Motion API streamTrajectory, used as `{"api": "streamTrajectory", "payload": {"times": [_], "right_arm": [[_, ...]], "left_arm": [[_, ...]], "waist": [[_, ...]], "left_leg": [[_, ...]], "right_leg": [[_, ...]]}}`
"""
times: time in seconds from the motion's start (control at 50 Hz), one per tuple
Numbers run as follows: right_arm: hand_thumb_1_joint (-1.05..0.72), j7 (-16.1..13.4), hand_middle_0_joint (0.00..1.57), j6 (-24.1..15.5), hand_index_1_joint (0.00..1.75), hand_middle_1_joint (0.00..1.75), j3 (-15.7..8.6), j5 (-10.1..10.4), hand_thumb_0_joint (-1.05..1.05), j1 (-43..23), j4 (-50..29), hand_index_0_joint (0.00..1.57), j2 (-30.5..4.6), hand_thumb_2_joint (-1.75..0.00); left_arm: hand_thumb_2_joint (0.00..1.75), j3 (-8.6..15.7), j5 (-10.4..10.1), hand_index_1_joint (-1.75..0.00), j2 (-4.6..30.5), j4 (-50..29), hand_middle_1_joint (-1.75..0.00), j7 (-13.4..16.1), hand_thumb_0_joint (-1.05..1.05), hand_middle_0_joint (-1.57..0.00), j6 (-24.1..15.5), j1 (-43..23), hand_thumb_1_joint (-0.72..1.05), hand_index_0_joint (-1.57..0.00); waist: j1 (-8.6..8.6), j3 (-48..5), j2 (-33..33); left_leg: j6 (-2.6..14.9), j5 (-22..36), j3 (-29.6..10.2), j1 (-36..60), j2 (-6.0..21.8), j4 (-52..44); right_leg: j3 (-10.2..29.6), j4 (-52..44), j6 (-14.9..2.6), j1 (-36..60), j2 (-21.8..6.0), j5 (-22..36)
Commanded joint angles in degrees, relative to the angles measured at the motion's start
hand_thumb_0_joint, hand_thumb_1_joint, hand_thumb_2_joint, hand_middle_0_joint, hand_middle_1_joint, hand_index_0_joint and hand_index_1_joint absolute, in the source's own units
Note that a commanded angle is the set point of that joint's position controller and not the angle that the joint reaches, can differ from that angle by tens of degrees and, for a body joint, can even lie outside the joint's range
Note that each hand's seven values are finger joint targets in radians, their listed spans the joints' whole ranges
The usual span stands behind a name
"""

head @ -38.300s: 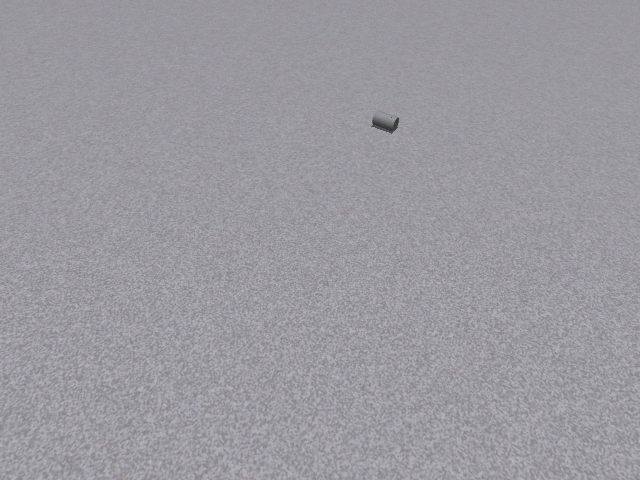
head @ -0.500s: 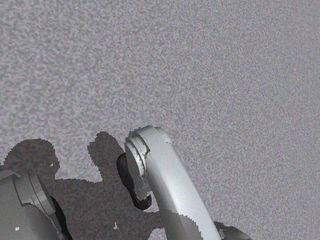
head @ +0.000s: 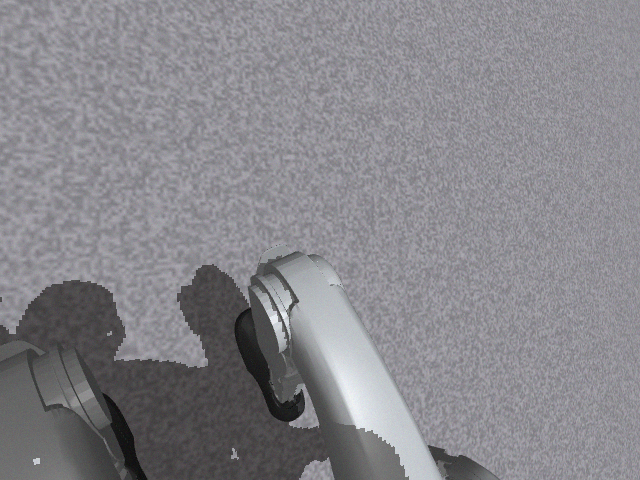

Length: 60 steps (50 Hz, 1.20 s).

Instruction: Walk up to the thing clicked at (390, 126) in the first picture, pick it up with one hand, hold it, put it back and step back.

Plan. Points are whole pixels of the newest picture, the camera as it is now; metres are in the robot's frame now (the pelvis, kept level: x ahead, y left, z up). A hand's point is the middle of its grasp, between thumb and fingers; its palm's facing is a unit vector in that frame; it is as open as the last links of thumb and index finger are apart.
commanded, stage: approach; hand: left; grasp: from above
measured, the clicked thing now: out of the picture +0.46 +0.43 -0.31
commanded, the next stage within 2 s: none
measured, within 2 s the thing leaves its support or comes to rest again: neither
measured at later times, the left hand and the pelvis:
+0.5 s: hand out of the picture +0.46 +0.34 -0.21, palm faces +0.01 -0.48 -0.88, open 13.9 cm; pelvis +0.00 +0.00 +0.00, yaw +0 degrees
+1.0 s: hand out of the picture +0.46 +0.34 -0.21, palm faces +0.00 -0.48 -0.88, open 13.8 cm; pelvis +0.00 +0.00 +0.00, yaw +0 degrees
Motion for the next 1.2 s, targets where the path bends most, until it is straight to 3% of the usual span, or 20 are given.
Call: {"api": "streamTrajectory", "payload": {"times": [0.0,0.04,0.12,0.18,0.24,0.34,0.38,0.44,0.54,0.62,0.7,0.74,0.82,0.86,0.96,1.06,1.12,1.18], "right_arm": [[-0.91,-0.41,0.20,0.35,0.30,0.30,-3.56,-0.10,0.00,15.15,3.28,0.20,-18.85,-0.90],[-0.91,-0.59,0.20,0.24,0.30,0.30,-3.33,0.03,0.00,14.43,3.57,0.20,-18.96,-0.90],[-0.91,-0.93,0.20,0.42,0.30,0.30,-3.33,0.11,0.00,13.28,3.46,0.20,-18.68,-0.90],[-0.91,-1.16,0.20,0.65,0.30,0.30,-3.60,-0.24,0.00,13.79,3.50,0.20,-18.49,-0.90],[-0.91,-1.29,0.20,0.36,0.30,0.30,-3.88,0.04,0.00,14.74,3.42,0.20,-18.42,-0.90],[-0.91,-0.94,0.20,0.20,0.30,0.30,-4.32,0.15,0.00,16.38,2.81,0.20,-18.30,-0.90],[-0.92,-0.84,0.20,0.06,0.30,0.30,-4.44,-0.15,0.00,15.91,4.38,0.20,-19.08,-0.90],[-0.92,-0.44,0.20,-0.05,0.30,0.30,-4.43,-0.12,0.00,15.31,3.42,0.20,-19.16,-0.90],[-0.92,-0.49,0.20,0.17,0.30,0.30,-3.86,-0.54,0.00,13.54,3.94,0.20,-19.25,-0.90],[-0.91,-0.54,0.20,0.19,0.30,0.30,-3.68,-0.60,0.00,12.74,4.00,0.20,-18.57,-0.90],[-0.91,-0.77,0.20,0.11,0.30,0.30,-3.83,-0.34,0.00,13.74,3.95,0.20,-18.34,-0.90],[-0.91,-0.97,0.20,-0.01,0.30,0.30,-3.62,-0.18,0.00,14.41,3.55,0.20,-18.21,-0.90],[-0.91,-0.96,0.20,-0.31,0.30,0.30,-4.03,0.26,0.00,15.92,4.13,0.20,-19.12,-0.90],[-0.91,-0.93,0.20,-0.10,0.30,0.30,-3.94,0.35,0.00,16.67,3.55,0.20,-19.14,-0.90],[-0.91,-0.78,0.20,-0.43,0.30,0.30,-3.74,-0.75,0.00,14.39,4.44,0.20,-20.02,-0.90],[-0.92,-0.32,0.20,-0.37,0.30,0.30,-3.38,-1.48,0.00,13.42,3.80,0.20,-19.66,-0.90],[-0.92,0.01,0.20,-0.35,0.30,0.30,-3.20,-1.53,0.00,12.90,3.96,0.20,-19.33,-0.90],[-0.91,0.34,0.20,-0.28,0.30,0.30,-3.16,-0.75,0.00,13.30,3.07,0.20,-18.81,-0.90]], "left_arm": [[0.93,-1.57,0.48,-1.05,9.34,-6.26,-1.06,1.68,0.00,-0.07,-0.46,-14.88,-0.49,-0.08],[0.93,-1.17,1.32,-1.05,11.72,-7.25,-1.05,1.73,0.00,-0.07,-0.61,-15.42,-0.49,-0.08],[0.93,-1.17,3.35,-1.04,13.88,-9.05,-1.05,1.39,0.00,-0.07,-0.82,-15.94,-0.48,-0.08],[0.93,-2.27,4.79,-1.05,12.93,-8.68,-1.05,0.75,0.00,-0.07,-0.79,-15.90,-0.49,-0.07],[0.93,-2.73,4.55,-1.04,10.37,-7.76,-1.04,0.32,0.00,-0.07,-0.57,-16.31,-0.49,-0.07],[0.94,-3.02,2.02,-1.05,6.06,-6.90,-1.05,0.59,0.00,-0.07,-0.59,-14.79,-0.49,-0.07],[0.93,-2.65,0.81,-1.06,6.57,-6.97,-1.06,0.92,0.00,-0.07,-0.68,-14.80,-0.49,-0.08],[0.93,-1.58,0.90,-1.05,7.71,-7.59,-1.05,1.94,0.00,-0.08,-0.62,-14.28,-0.49,-0.08],[0.93,-0.01,2.57,-1.05,12.59,-9.48,-1.05,3.19,0.00,-0.07,-1.00,-15.79,-0.49,-0.07],[0.93,-0.47,3.87,-1.04,13.22,-10.01,-1.04,2.75,0.00,-0.07,-1.01,-16.43,-0.49,-0.07],[0.93,-2.01,4.16,-1.04,11.06,-8.20,-1.04,1.05,0.00,-0.07,-0.98,-15.73,-0.48,-0.07],[0.93,-3.32,2.77,-1.04,8.56,-7.70,-1.04,-0.19,0.00,-0.07,-0.94,-14.72,-0.47,-0.08],[0.92,-3.53,1.74,-1.04,6.43,-5.10,-1.04,-0.47,0.00,-0.08,-0.96,-13.63,-0.46,-0.09],[0.93,-3.38,1.75,-1.05,6.42,-4.82,-1.06,-0.28,0.00,-0.07,-1.21,-13.22,-0.47,-0.08],[0.93,-1.04,2.01,-1.05,10.90,-6.65,-1.06,2.92,0.00,-0.07,-1.62,-16.14,-0.48,-0.08],[0.93,0.54,2.39,-1.05,13.12,-9.14,-1.05,5.23,0.00,-0.07,-1.57,-17.57,-0.50,-0.07],[0.94,0.93,2.26,-1.05,13.63,-9.02,-1.05,5.48,0.00,-0.07,-1.19,-16.95,-0.51,-0.07],[0.93,0.15,1.76,-1.04,12.15,-9.72,-1.04,3.93,0.00,-0.07,-0.82,-15.80,-0.50,-0.07]], "waist": [[-3.93,-38.95,24.52],[-2.63,-40.59,25.61],[-1.60,-43.15,28.27],[-2.78,-41.78,29.07],[-3.20,-41.76,29.76],[-4.23,-40.11,27.59],[-4.02,-39.03,26.10],[-3.19,-39.45,26.57],[-1.99,-40.01,28.90],[-1.87,-41.37,31.03],[-3.13,-40.80,29.62],[-3.53,-40.33,27.29],[-4.00,-39.31,25.61],[-4.58,-38.36,24.40],[-3.49,-38.40,26.33],[-3.22,-40.20,30.79],[-3.05,-40.66,31.16],[-2.51,-41.35,31.06]], "left_leg": [[3.30,11.59,5.93,26.00,1.03,-13.05],[3.34,12.42,6.32,26.28,1.10,-12.79],[3.12,15.24,6.81,27.87,1.45,-12.91],[2.98,14.95,6.23,28.71,1.55,-13.72],[2.66,14.48,5.93,30.06,1.89,-13.24],[2.52,13.62,5.18,29.98,1.67,-13.57],[2.93,12.87,5.59,27.62,1.41,-13.58],[2.73,14.64,5.13,29.45,1.47,-13.42],[2.75,14.67,5.51,29.75,1.58,-13.87],[2.72,15.21,6.23,30.30,1.65,-13.24],[2.77,12.72,5.79,28.90,1.67,-13.80],[3.02,12.78,6.15,27.31,1.58,-12.89],[2.71,13.42,4.69,28.27,1.71,-13.59],[2.84,12.80,4.44,27.75,1.54,-13.63],[2.98,12.78,4.66,28.18,1.48,-13.89],[2.45,14.95,5.07,31.65,1.71,-13.71],[2.73,14.24,6.11,30.53,1.52,-12.98],[2.56,15.06,6.64,29.77,1.61,-12.50]], "right_leg": [[-5.60,-12.44,-1.10,24.56,1.72,16.07],[-5.35,-12.42,-1.14,25.10,1.75,16.66],[-5.10,-11.92,-1.35,26.04,1.61,18.94],[-5.53,-11.41,-1.56,25.69,1.55,18.77],[-5.81,-11.65,-1.82,23.48,1.74,17.71],[-6.21,-11.73,-1.82,22.96,1.65,17.10],[-6.29,-11.84,-1.19,24.50,1.64,17.07],[-6.41,-11.14,-1.44,23.20,1.28,18.60],[-6.21,-10.90,-1.55,23.75,1.10,18.72],[-5.76,-11.14,-1.59,24.13,1.12,18.94],[-5.73,-11.90,-1.79,23.19,1.47,16.20],[-5.51,-12.02,-1.51,24.10,1.80,16.29],[-6.30,-11.19,-1.79,21.80,1.65,16.49],[-6.26,-11.36,-1.71,22.33,1.62,16.27],[-6.47,-11.16,-1.56,23.56,1.05,17.37],[-6.40,-10.62,-1.65,24.70,0.75,19.58],[-6.06,-11.52,-1.29,25.93,0.97,19.14],[-5.67,-11.93,-1.25,25.28,1.19,18.89]]}}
